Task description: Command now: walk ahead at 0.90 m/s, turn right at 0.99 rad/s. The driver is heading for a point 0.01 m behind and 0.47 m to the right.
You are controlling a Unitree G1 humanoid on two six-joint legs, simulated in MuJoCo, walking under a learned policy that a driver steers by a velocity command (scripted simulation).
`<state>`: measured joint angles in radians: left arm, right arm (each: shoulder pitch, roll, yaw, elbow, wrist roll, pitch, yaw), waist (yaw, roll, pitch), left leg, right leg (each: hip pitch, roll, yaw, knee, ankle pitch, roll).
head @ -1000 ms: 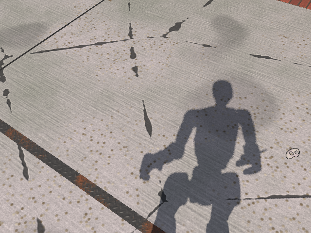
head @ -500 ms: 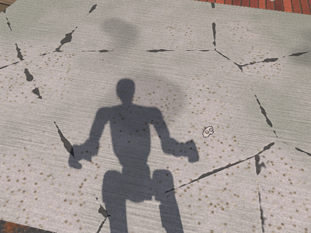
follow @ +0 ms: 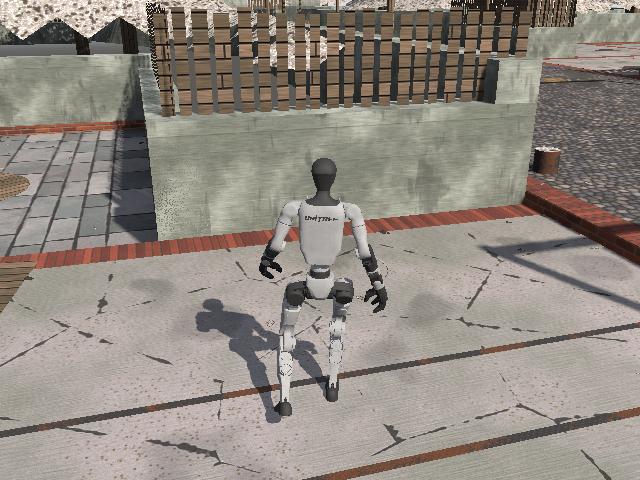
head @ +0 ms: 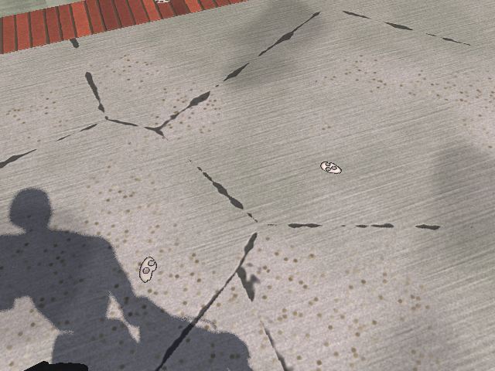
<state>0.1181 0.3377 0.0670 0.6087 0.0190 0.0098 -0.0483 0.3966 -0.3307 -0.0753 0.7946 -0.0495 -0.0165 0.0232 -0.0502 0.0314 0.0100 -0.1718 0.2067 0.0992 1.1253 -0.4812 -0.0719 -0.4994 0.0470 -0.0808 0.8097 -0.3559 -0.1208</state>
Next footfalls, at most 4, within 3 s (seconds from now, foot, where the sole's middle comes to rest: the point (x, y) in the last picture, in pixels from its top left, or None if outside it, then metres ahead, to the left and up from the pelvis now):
0.38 left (270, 325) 0.59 -0.03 -0.74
0.80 right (376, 337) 0.54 -0.30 -0.74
1.18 left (327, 272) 0.74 -0.21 -0.74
1.62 right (351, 370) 0.46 -0.22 -0.74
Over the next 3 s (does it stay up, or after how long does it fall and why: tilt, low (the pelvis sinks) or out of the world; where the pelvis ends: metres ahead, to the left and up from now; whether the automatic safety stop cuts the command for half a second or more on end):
stays up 0.15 -0.70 0.01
